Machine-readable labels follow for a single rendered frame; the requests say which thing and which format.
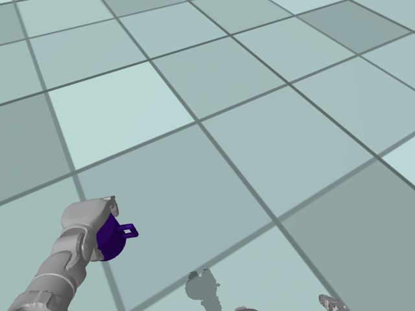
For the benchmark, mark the mug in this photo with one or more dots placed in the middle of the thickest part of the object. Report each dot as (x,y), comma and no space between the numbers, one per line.
(111,237)

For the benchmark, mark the left robot arm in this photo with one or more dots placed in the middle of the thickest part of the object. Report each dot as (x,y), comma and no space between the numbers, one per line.
(56,282)

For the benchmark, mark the left robot hand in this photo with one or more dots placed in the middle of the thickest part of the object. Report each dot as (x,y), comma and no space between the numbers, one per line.
(93,213)

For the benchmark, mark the right robot hand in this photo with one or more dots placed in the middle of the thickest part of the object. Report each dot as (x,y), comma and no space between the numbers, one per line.
(331,304)

